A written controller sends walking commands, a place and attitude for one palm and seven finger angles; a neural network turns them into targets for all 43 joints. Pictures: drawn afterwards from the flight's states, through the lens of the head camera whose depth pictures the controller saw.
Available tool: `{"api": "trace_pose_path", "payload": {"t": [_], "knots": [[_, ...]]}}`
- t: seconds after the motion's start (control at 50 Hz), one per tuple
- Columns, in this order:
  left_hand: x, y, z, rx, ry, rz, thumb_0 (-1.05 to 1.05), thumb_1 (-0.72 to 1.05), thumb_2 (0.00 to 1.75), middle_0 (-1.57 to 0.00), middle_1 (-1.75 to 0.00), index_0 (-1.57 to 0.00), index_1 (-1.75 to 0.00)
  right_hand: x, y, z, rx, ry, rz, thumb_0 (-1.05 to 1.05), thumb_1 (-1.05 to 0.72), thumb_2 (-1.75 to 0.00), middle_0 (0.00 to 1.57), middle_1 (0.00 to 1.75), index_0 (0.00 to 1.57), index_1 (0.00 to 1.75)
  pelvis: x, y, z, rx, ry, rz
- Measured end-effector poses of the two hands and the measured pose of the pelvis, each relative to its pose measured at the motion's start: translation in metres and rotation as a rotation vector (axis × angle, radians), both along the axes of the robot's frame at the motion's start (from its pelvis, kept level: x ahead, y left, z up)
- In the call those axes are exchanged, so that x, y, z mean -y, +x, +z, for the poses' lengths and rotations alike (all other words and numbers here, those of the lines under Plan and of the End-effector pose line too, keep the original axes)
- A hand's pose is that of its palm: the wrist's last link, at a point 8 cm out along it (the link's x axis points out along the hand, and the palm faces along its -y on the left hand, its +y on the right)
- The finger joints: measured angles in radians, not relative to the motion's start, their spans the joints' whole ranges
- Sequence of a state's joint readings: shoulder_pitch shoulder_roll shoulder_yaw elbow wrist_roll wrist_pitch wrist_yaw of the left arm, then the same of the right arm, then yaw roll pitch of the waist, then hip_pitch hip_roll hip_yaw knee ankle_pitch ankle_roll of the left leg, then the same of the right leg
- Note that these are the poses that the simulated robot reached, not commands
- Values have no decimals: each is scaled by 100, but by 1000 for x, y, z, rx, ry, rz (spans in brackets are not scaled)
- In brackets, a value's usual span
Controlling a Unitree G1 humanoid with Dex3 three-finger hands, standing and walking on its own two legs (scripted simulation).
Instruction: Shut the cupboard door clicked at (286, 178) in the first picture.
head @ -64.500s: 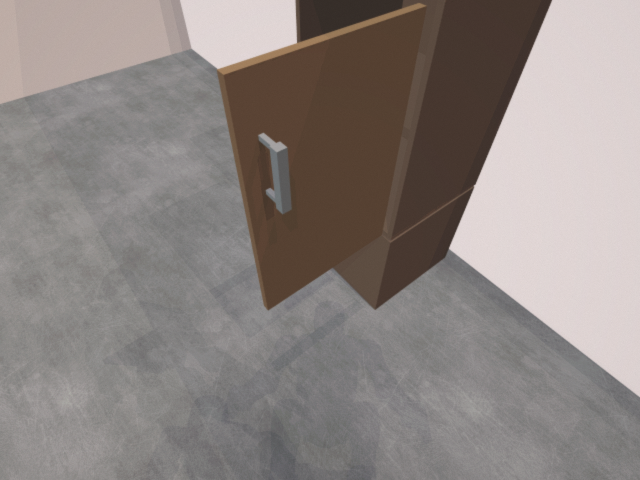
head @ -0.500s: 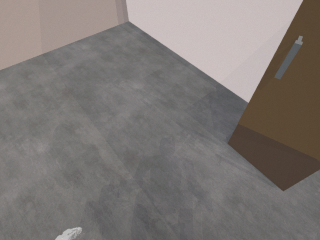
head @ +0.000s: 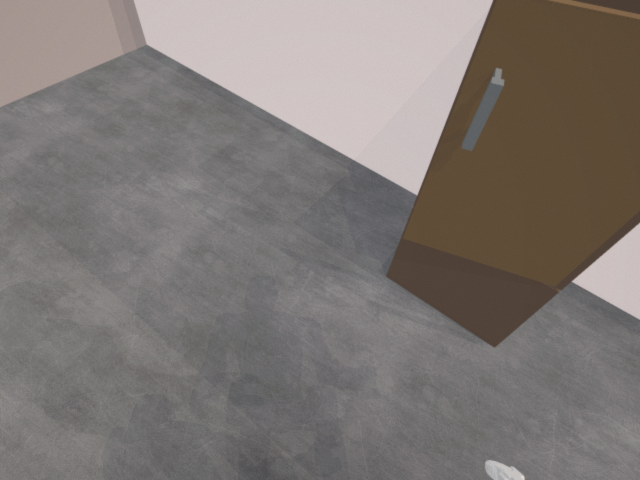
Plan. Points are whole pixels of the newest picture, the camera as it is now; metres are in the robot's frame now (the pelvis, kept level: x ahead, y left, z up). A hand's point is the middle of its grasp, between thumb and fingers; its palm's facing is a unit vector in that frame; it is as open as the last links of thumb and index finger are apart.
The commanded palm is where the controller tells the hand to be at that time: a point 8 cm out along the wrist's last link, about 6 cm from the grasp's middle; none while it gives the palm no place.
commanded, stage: turn to face it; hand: left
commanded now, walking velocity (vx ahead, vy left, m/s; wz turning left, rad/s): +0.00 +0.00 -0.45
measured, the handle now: (482, 110) +0.68 -0.22 +0.09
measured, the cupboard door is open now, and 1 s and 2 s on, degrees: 18 18 18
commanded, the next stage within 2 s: take the last steps up to it in 0.32 s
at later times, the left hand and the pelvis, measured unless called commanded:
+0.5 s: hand (222, 460) +0.16 +0.14 -0.14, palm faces -0.24 -0.94 -0.25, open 7.4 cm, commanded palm none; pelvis +0.01 -0.02 +0.00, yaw -13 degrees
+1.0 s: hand (250, 420) +0.21 +0.11 -0.16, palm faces -0.34 -0.93 -0.14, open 7.4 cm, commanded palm none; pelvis +0.10 -0.05 +0.02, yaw -21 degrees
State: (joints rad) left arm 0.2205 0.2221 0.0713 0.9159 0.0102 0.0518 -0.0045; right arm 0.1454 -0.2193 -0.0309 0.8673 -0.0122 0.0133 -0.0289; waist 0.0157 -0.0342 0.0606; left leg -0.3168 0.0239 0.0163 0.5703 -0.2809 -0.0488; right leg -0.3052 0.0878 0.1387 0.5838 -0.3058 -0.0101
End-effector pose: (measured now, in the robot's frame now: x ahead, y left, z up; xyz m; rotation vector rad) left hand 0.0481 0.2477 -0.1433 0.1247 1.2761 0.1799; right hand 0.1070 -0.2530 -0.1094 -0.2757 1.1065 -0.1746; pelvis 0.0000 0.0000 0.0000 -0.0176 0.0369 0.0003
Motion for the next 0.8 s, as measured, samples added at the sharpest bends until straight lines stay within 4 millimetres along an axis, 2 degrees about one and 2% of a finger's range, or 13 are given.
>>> {"api": "trace_pose_path", "payload": {"t": [0.04, 0.12, 0.22, 0.3, 0.38, 0.46, 0.52, 0.6, 0.72, 0.8], "knots": [[-9, 9, -2, -4, 0, -23, 1, 91, 90, -20, -30, -20, -30, -8, -7, 4, -1, -4, -9, 0, -90, -89, 20, 29, 20, 30, -5, 1, 1, 10, 4, -34], [-20, 32, 8, 5, 6, -82, 1, 91, 90, -20, -30, -20, -30, -17, -30, 10, -29, -5, -54, 0, -90, -89, 20, 30, 20, 30, -13, 5, 9, 18, -19, -80], [-21, 64, 20, 39, 23, -152, 1, 91, 90, -20, -30, -20, -30, -20, -66, 6, -86, 19, -138, 0, -90, -89, 20, 30, 20, 30, -14, 7, 15, 21, -28, -133], [-6, 89, 25, 63, 36, -218, 1, 92, 90, -20, -30, -20, -30, -15, -101, -4, -139, 47, -218, 0, -90, -89, 20, 30, 20, 30, -8, 8, 13, 27, -21, -172], [22, 111, 28, 104, 49, -289, 1, 92, 90, -20, -30, -20, -30, -3, -136, -22, -193, 84, -297, 0, -90, -89, 20, 30, 20, 30, 5, 9, 5, 35, -2, -207], [50, 117, 30, 140, 56, -339, 1, 91, 90, -20, -30, -20, -30, 10, -160, -39, -242, 110, -365, 1, -90, -89, 20, 30, 20, 30, 17, 8, -1, 43, 1, -229], [62, 109, 34, 129, 42, -339, 1, 91, 90, -20, -30, -20, -30, 15, -163, -34, -253, 117, -378, 1, -90, -89, 20, 29, 20, 30, 21, 10, 5, 45, 9, -237], [70, 97, 29, 87, 10, -329, 1, 91, 90, -20, -30, -20, -30, 19, -153, -21, -223, 115, -375, 1, -90, -89, 20, 29, 20, 30, 27, 15, 12, 39, 11, -246], [60, 87, 9, 8, -24, -304, 1, 92, 90, -21, -30, -20, -30, 21, -121, -7, -167, 66, -370, 1, -90, -89, 20, 29, 20, 30, 26, 33, 10, 25, -11, -265], [50, 91, -11, -71, -45, -313, 1, 92, 90, -20, -30, -20, -30, 18, -102, -7, -109, 16, -381, 0, -90, -89, 20, 29, 20, 30, 22, 53, -1, 22, -19, -300]]}}
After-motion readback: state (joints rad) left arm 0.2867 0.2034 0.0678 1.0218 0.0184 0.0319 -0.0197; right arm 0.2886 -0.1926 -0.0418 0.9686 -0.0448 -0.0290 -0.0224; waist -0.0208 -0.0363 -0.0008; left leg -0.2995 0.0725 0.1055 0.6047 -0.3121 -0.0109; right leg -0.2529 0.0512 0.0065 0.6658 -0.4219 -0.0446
